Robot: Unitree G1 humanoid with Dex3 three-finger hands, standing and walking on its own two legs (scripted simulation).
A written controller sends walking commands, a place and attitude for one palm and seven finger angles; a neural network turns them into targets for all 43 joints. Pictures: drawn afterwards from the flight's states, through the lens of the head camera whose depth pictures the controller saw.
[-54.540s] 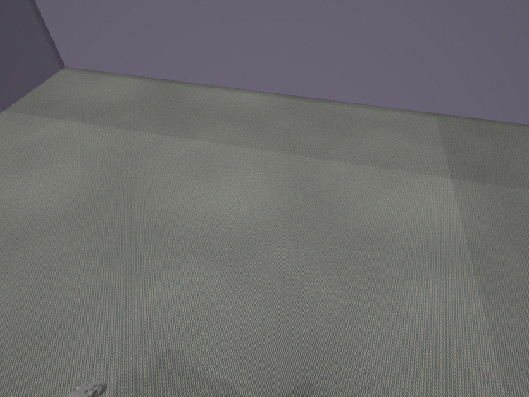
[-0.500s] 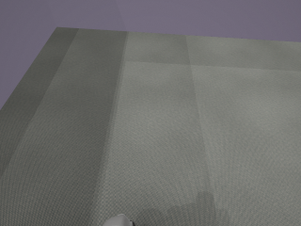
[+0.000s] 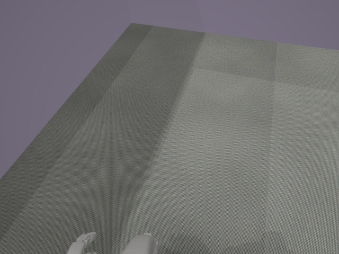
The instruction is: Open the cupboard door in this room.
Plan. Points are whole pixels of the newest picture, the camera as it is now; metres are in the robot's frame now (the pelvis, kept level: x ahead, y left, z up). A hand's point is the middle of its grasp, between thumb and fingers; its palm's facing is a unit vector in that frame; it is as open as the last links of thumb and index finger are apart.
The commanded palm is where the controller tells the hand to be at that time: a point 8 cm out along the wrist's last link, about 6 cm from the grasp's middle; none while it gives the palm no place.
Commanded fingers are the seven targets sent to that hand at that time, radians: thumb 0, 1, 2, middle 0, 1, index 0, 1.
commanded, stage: turn to face it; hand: left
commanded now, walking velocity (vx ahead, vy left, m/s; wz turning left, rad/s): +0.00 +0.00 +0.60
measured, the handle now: out of the picture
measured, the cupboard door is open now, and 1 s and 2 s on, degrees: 44 44 44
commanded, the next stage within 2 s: none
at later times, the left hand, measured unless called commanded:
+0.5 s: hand out of the picture +0.05 +0.23 -0.16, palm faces +0.34 -0.90 -0.28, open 7.4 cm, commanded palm none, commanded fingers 0.00 0.90 0.90 -0.20 -0.30 -0.20 -0.30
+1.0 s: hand out of the picture -0.02 +0.15 -0.17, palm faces +0.64 -0.74 -0.23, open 7.3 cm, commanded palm none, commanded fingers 0.00 0.90 0.90 -0.20 -0.30 -0.20 -0.30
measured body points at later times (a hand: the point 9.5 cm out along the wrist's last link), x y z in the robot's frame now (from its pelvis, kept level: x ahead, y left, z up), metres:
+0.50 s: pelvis +0.04 -0.01 +0.00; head +0.08 +0.01 +0.45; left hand +0.03 +0.27 -0.14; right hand +0.23 -0.22 -0.14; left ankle +0.01 +0.11 -0.73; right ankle +0.09 -0.15 -0.68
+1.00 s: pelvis +0.06 -0.04 -0.01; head +0.10 +0.01 +0.44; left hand -0.05 +0.19 -0.16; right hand +0.31 -0.17 -0.14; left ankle -0.01 +0.04 -0.73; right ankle +0.11 -0.14 -0.73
